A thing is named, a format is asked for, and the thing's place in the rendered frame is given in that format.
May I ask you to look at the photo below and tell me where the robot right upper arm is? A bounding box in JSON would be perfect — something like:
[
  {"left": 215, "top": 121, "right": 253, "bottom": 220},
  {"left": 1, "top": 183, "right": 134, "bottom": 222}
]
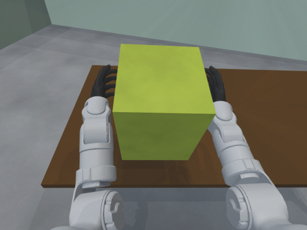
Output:
[{"left": 226, "top": 183, "right": 307, "bottom": 230}]

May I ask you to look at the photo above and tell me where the robot left upper arm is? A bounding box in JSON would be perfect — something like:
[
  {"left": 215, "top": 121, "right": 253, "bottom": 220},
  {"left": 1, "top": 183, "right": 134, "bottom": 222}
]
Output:
[{"left": 50, "top": 190, "right": 126, "bottom": 230}]

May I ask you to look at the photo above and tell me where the right robot forearm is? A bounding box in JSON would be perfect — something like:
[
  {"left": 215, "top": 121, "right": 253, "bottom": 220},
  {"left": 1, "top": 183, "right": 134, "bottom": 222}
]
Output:
[{"left": 207, "top": 101, "right": 288, "bottom": 215}]

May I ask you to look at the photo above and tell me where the robot right hand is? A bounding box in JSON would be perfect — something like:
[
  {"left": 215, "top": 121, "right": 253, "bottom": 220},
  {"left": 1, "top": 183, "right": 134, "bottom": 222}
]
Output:
[{"left": 204, "top": 66, "right": 226, "bottom": 102}]

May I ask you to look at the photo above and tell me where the carton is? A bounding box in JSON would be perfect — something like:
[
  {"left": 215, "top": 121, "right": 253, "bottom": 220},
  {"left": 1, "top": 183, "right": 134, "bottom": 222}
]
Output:
[{"left": 112, "top": 44, "right": 216, "bottom": 160}]

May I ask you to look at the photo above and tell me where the left robot forearm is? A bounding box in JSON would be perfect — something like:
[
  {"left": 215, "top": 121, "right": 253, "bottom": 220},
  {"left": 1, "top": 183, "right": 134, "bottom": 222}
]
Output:
[{"left": 69, "top": 96, "right": 117, "bottom": 225}]

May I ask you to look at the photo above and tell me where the robot left hand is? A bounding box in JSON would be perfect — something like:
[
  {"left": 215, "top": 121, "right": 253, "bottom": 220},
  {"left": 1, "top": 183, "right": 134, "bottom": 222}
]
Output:
[{"left": 90, "top": 65, "right": 118, "bottom": 98}]

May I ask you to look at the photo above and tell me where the table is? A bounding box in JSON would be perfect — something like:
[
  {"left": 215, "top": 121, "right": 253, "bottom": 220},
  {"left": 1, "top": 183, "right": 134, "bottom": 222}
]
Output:
[{"left": 41, "top": 65, "right": 307, "bottom": 188}]

